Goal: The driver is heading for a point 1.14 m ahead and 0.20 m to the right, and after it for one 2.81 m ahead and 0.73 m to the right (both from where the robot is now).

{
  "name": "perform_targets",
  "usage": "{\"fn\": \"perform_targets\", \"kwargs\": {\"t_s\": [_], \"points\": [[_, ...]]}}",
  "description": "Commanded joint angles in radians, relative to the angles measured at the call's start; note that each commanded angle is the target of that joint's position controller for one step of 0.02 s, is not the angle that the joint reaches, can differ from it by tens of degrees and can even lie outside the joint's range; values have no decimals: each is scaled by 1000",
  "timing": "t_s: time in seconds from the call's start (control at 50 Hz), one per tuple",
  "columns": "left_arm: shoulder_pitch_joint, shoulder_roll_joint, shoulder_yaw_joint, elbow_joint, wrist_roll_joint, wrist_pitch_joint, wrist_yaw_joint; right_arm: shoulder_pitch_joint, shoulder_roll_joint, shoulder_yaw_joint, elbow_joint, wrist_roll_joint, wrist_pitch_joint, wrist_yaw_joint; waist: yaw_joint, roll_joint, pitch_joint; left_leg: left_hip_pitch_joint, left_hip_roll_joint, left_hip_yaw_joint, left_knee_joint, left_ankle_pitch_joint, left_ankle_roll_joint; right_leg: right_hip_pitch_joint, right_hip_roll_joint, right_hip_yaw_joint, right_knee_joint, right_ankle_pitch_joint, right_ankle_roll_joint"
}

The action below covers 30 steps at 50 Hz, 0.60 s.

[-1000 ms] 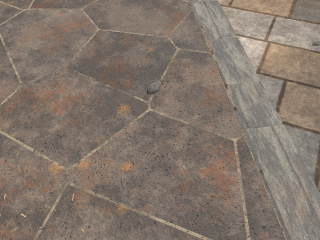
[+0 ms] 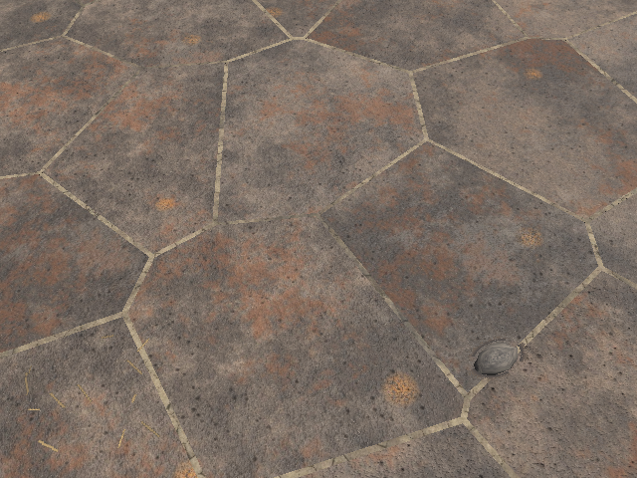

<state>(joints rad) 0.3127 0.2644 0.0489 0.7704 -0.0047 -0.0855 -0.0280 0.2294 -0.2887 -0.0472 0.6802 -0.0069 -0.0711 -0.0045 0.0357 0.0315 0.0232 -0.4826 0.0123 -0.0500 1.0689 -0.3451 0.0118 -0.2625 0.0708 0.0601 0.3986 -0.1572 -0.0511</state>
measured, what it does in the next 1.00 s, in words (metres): walks ahead, turning right: left foot, then right foot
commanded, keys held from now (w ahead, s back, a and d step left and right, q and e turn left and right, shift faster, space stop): w+e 0.70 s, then w+q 0.30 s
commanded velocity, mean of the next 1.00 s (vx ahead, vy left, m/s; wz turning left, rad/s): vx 0.50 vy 0.00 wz -0.34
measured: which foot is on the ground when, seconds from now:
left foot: up 0.00-0.24, down 0.26-0.78, up 0.80-1.00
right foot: down 0.00-0.28, up 0.30-0.74, down 0.76-1.00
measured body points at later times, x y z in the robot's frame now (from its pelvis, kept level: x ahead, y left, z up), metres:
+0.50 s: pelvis +0.25 +0.03 +0.00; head +0.27 +0.03 +0.45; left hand +0.45 +0.27 -0.10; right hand +0.26 -0.27 -0.10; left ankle +0.25 +0.14 -0.74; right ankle +0.26 -0.13 -0.67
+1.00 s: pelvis +0.48 -0.13 +0.00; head +0.49 -0.14 +0.45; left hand +0.67 +0.08 -0.10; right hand +0.47 -0.43 -0.12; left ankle +0.60 +0.02 -0.66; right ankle +0.45 -0.19 -0.74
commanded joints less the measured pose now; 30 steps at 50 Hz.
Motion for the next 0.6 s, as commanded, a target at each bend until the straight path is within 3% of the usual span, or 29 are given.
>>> {"fn": "perform_targets", "kwargs": {"t_s": [0.02,0.08,0.18,0.22,0.24,0.26,0.28,0.3,0.32,0.34,0.36,0.38,0.42,0.48,0.6], "points": [[-6,148,34,-59,-13,-6,17,-47,-52,-12,-93,-7,-25,1,-18,-137,-46,-131,33,-9,-187,20,-33,144,-232,307,-185,135,-200],[17,189,48,-49,-19,9,33,-146,-28,3,-104,2,-33,11,12,-133,-28,-34,4,3,-395,197,-54,65,-208,257,-193,118,-180],[84,187,51,-30,-28,32,41,-239,-66,-10,-122,18,-48,22,30,-137,-21,94,-34,-25,-561,311,-51,61,-214,318,-136,36,-143],[69,185,53,-35,-29,39,43,-201,-87,-23,-114,20,-54,19,-9,-146,-28,193,-29,-24,-615,295,-27,52,-210,349,-83,7,-116],[63,165,48,-39,-26,41,43,-145,-101,-34,-97,17,-55,14,-41,-145,-46,288,-17,-19,-646,282,-6,26,-182,343,-31,6,-95],[45,128,36,-52,-19,38,42,-45,-133,-48,-82,9,-56,4,-95,-123,-106,445,53,-69,-648,247,31,-37,-139,301,105,-2,-62],[57,53,13,-73,2,33,41,111,-195,-64,-62,0,-50,-5,-146,41,-235,673,246,-256,-652,190,93,-174,-55,186,415,-227,-17],[149,49,7,-113,-33,23,43,154,-247,-78,-30,-3,-32,5,-94,336,-285,802,417,-670,-761,-95,226,-450,0,87,658,-454,10],[129,143,29,-84,-44,27,47,108,-160,-61,-40,9,-31,11,-101,193,-163,713,392,-663,-801,-232,216,-540,-73,105,779,-394,25],[53,170,39,-89,-36,33,45,76,-111,-47,-42,12,-31,10,-108,119,-70,626,347,-514,-803,-147,185,-557,-97,93,813,-307,30],[35,153,39,-85,-28,39,43,32,-86,-37,-42,5,-32,12,-85,58,-34,545,301,-401,-821,-13,170,-522,-124,80,806,-237,42],[11,143,42,-94,-20,43,40,2,-64,-32,-33,0,-32,13,-70,60,-5,489,272,-322,-838,89,168,-510,-147,76,776,-193,48],[-7,108,37,-109,-23,52,28,-18,-63,-33,-19,-5,-38,12,-51,91,8,410,236,-196,-881,212,161,-459,-176,53,747,-137,59],[-64,81,28,-143,-17,57,19,-7,-96,-46,10,0,-46,8,-51,55,13,400,241,-87,-913,350,183,-482,-186,41,661,-55,80],[-228,59,8,-198,-16,44,-16,30,-158,-59,59,12,-31,-1,-102,18,38,426,226,103,-916,438,151,-402,-167,-36,339,185,55]]}}
Keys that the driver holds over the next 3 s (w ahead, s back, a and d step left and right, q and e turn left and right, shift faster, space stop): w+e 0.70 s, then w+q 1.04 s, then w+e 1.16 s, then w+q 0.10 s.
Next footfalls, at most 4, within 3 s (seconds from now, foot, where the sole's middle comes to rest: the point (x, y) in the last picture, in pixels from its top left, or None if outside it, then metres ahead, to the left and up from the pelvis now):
0.26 left None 0.29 0.13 -0.78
0.76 right None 0.48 -0.21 -0.78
1.32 left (398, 325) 0.85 -0.10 -0.78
1.80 right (476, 242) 1.11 -0.32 -0.78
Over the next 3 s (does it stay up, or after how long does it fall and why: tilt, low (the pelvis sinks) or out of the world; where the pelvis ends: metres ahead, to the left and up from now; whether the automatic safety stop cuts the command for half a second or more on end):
stays up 1.53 -0.34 0.00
